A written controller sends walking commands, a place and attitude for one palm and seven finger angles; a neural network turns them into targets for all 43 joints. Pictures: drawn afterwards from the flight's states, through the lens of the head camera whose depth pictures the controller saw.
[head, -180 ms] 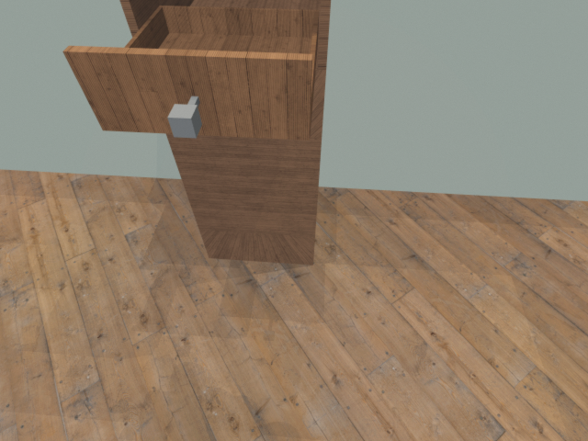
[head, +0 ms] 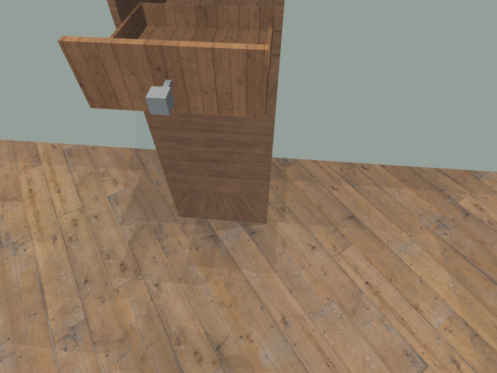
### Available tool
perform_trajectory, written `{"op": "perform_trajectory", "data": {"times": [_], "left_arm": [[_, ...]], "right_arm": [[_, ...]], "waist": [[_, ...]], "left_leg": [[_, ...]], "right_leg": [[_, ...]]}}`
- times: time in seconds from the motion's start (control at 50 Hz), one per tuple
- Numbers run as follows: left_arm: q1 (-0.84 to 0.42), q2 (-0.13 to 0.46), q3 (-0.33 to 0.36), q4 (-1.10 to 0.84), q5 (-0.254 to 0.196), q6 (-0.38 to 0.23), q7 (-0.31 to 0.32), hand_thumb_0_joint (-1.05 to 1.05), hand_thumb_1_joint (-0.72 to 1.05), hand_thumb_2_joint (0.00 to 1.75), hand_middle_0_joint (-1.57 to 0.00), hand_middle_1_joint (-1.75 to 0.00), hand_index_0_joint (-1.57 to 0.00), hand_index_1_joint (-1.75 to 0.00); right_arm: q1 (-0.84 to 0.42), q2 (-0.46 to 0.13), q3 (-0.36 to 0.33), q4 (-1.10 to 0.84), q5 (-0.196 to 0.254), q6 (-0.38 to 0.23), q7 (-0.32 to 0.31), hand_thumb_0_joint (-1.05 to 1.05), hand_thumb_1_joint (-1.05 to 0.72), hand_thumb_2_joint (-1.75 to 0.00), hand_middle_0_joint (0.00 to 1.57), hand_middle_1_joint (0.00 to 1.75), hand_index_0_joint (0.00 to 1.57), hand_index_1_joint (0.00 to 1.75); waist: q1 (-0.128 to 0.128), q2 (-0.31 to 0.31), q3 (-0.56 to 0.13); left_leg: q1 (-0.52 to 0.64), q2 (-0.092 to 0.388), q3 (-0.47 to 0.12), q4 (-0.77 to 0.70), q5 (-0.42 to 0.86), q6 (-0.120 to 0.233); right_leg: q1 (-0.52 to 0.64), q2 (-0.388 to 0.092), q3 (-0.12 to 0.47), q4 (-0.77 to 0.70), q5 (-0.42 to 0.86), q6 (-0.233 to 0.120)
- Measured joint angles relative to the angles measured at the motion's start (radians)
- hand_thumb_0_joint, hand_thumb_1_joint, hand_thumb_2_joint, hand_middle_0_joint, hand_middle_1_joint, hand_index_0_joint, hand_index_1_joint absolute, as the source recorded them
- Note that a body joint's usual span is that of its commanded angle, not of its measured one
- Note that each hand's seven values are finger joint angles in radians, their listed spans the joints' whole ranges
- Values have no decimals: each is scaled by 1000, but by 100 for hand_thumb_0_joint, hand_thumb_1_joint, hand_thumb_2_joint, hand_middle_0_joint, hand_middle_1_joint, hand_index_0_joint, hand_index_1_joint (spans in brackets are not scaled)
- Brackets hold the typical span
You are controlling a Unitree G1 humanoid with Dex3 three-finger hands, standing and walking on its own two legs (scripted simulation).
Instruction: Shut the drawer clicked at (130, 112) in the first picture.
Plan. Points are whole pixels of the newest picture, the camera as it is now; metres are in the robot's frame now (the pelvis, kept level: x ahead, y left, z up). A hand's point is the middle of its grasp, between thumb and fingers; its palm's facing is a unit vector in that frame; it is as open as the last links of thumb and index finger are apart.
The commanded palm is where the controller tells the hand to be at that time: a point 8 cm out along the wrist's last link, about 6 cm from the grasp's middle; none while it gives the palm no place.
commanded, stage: turn or walk to find it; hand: left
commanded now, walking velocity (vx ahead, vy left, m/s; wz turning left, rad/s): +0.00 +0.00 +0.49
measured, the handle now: (163, 94) +0.57 +0.18 +0.14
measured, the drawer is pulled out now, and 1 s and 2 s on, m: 0.27 0.27 0.27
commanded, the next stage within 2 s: stand and wait in 0.22 s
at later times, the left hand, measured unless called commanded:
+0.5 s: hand out of the picture -0.01 +0.20 -0.18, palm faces +0.14 -0.96 -0.24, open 7.4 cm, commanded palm none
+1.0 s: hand out of the picture +0.03 +0.17 -0.17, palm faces +0.09 -0.97 -0.24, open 7.4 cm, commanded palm none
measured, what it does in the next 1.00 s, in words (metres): stands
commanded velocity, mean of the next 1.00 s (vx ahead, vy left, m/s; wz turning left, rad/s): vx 0.00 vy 0.00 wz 0.09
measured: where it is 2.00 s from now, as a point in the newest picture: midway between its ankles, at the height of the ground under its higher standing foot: outside the picture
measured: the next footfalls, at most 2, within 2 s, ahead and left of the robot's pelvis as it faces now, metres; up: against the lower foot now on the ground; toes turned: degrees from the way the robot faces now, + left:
none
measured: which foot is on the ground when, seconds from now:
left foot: down 0.00-1.00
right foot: down 0.00-1.00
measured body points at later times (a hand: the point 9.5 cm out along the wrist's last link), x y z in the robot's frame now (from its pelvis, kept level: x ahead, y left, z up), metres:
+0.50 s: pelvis -0.01 +0.00 -0.01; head +0.03 +0.00 +0.44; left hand -0.01 +0.25 -0.16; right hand +0.03 -0.22 -0.17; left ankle -0.05 +0.10 -0.75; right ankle +0.02 -0.08 -0.75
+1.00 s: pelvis +0.01 -0.02 +0.00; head +0.04 -0.03 +0.45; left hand +0.03 +0.23 -0.15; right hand +0.02 -0.25 -0.16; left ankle -0.05 +0.10 -0.75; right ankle +0.02 -0.08 -0.75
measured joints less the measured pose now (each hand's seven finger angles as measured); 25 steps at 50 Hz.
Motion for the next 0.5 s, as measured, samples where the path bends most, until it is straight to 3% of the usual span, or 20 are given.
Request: {"op": "perform_trajectory", "data": {"times": [0.26,0.38,0.5], "left_arm": [[-10,-16,26,-62,6,31,5,1,91,90,-20,-30,-20,-29],[4,-9,27,-53,6,39,7,1,91,90,-20,-30,-20,-29],[33,-25,15,-30,5,22,5,1,91,90,-20,-30,-20,-29]], "right_arm": [[-7,41,-24,-36,2,34,15,0,-91,-90,20,30,20,30],[-11,59,-16,-41,-5,23,5,0,-91,-90,20,30,20,30],[-28,50,-11,-38,-1,16,-2,0,-92,-90,20,30,20,30]], "waist": [[9,-13,31],[29,-35,30],[34,-6,29]], "left_leg": [[-119,-29,-82,176,-59,10],[-107,-48,-85,147,-42,20],[-86,-36,-92,109,-27,7]], "right_leg": [[-69,-43,-84,130,-67,3],[-77,-62,-80,151,-80,26],[-45,-47,-87,92,-54,6]]}}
